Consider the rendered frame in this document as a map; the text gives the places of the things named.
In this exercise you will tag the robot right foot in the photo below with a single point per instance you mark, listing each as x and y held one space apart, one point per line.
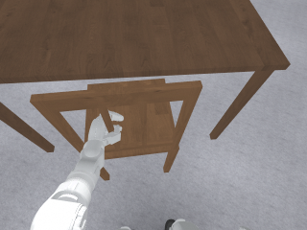
169 224

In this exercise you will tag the chair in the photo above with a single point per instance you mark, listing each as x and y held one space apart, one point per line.
148 126

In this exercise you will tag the robot left forearm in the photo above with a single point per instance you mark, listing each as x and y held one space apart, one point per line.
82 180

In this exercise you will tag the left robot upper arm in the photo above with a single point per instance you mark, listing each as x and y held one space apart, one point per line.
61 215

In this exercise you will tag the right robot shin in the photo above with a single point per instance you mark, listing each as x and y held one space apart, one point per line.
180 219

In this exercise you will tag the table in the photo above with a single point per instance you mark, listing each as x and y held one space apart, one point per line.
76 40

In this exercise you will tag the robot left hand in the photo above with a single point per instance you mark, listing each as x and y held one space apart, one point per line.
98 130

